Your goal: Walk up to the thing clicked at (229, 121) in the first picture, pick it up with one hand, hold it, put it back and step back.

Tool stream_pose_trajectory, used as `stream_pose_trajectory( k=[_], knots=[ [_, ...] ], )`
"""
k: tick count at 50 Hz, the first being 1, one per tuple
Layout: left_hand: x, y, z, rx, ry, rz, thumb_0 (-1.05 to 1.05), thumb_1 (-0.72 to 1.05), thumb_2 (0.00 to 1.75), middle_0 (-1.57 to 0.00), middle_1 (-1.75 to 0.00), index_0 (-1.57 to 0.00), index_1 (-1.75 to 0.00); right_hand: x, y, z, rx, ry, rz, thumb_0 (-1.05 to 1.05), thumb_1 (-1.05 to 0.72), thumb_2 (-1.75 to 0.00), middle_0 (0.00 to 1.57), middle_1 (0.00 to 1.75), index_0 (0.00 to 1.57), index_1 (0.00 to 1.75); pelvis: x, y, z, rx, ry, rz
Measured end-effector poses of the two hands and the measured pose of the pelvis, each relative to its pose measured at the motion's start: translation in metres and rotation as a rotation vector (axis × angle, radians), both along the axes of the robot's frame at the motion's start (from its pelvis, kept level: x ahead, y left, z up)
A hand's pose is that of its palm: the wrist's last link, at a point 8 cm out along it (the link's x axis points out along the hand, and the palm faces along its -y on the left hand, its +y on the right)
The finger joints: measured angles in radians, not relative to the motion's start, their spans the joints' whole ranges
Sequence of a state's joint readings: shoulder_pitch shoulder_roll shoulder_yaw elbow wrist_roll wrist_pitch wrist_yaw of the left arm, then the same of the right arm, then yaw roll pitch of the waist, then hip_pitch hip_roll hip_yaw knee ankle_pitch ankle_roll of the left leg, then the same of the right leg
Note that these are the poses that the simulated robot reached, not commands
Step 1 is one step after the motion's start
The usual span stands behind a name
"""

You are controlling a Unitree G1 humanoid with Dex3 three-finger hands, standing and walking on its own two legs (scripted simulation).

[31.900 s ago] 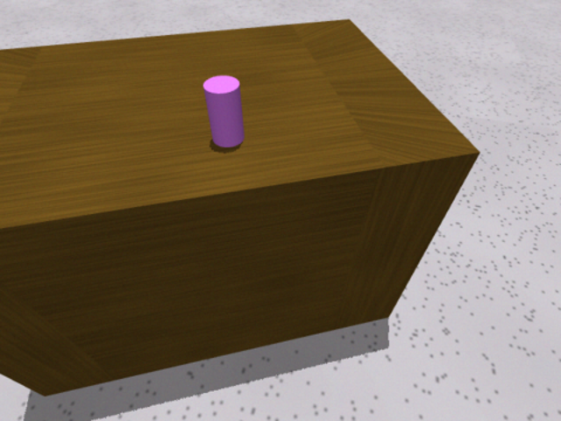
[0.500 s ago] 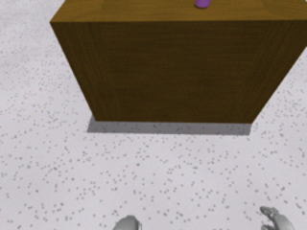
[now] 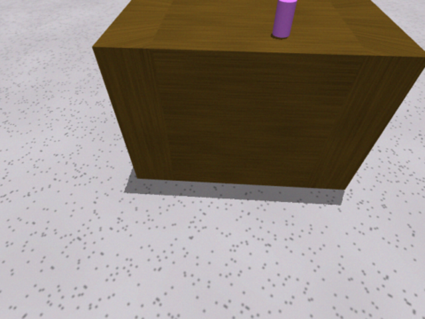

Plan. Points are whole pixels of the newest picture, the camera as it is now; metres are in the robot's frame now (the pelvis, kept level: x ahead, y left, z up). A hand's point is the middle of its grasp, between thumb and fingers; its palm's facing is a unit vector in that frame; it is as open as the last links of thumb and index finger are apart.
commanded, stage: step back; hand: right
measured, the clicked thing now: (284, 17) +1.14 -0.27 +0.10
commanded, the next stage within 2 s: stand in 0.62 s
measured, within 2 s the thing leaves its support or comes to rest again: neither
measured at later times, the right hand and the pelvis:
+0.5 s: hand out of the picture +0.15 -0.22 -0.14, palm faces -0.03 +0.94 -0.34, open 7.4 cm; pelvis +0.04 +0.02 +0.01, yaw +0 degrees
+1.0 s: hand out of the picture +0.12 -0.23 -0.13, palm faces +0.00 +0.94 -0.34, open 7.4 cm; pelvis +0.04 +0.02 +0.02, yaw +0 degrees
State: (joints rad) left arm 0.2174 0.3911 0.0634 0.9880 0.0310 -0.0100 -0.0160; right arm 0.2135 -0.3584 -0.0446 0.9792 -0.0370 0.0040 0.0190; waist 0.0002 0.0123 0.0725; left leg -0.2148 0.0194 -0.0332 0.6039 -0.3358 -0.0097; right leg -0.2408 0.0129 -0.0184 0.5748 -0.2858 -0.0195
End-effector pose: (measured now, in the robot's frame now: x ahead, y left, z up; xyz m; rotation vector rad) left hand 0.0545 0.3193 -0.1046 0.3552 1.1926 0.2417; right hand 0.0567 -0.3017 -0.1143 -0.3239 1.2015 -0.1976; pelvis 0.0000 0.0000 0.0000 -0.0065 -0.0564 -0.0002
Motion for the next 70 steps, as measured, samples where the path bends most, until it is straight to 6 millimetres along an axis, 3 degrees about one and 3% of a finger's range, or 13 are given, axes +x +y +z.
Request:
stream_pose_trajectory(
  k=[6,12,23,32,42,56,70],
  knots=[
    [0.007,-0.010,0.003,-0.015,-0.046,0.016,0.01,0.91,0.90,-0.20,-0.30,-0.20,-0.30,0.024,-0.004,0.002,-0.014,-0.004,0.026,0.00,-0.91,-0.90,0.21,0.30,0.20,0.30,0.008,0.000,0.002,-0.003,0.006,0.017],
    [0.014,0.002,-0.005,-0.032,-0.023,0.025,0.01,0.90,0.90,-0.20,-0.30,-0.20,-0.30,0.047,0.005,0.006,-0.039,-0.016,0.053,0.00,-0.91,-0.90,0.20,0.30,0.20,0.30,0.019,0.015,0.000,0.002,0.012,0.034],
    [0.048,0.013,-0.009,-0.041,0.009,0.008,0.01,0.91,0.90,-0.20,-0.30,-0.20,-0.30,0.081,0.035,0.011,0.000,-0.050,0.027,0.00,-0.91,-0.90,0.21,0.30,0.20,0.30,0.041,0.024,0.005,-0.003,0.016,-0.003],
    [0.075,0.011,0.003,-0.029,-0.028,-0.013,0.01,0.91,0.90,-0.20,-0.30,-0.20,-0.30,0.104,0.040,0.013,0.024,-0.088,0.016,0.00,-0.91,-0.90,0.21,0.30,0.20,0.30,0.045,0.025,0.010,0.003,0.014,-0.009],
    [0.079,-0.001,0.007,-0.054,-0.024,-0.035,0.01,0.91,0.90,-0.20,-0.30,-0.20,-0.30,0.087,0.031,0.019,0.018,-0.063,-0.007,0.00,-0.91,-0.90,0.21,0.30,0.20,0.30,0.041,0.023,0.018,0.004,0.007,-0.004],
    [0.050,-0.004,0.003,-0.060,0.053,-0.019,0.01,0.91,0.90,-0.20,-0.30,-0.20,-0.30,0.041,0.021,0.014,0.009,0.046,-0.035,0.00,-0.91,-0.90,0.20,0.30,0.20,0.30,0.035,0.019,0.020,0.007,0.017,0.001],
    [0.042,-0.004,0.004,-0.049,0.074,-0.005,0.01,0.91,0.90,-0.20,-0.30,-0.20,-0.30,0.044,0.022,0.011,0.020,0.052,-0.016,0.00,-0.91,-0.90,0.20,0.30,0.20,0.30,0.037,0.016,0.020,0.006,0.024,0.006]
  ],
)
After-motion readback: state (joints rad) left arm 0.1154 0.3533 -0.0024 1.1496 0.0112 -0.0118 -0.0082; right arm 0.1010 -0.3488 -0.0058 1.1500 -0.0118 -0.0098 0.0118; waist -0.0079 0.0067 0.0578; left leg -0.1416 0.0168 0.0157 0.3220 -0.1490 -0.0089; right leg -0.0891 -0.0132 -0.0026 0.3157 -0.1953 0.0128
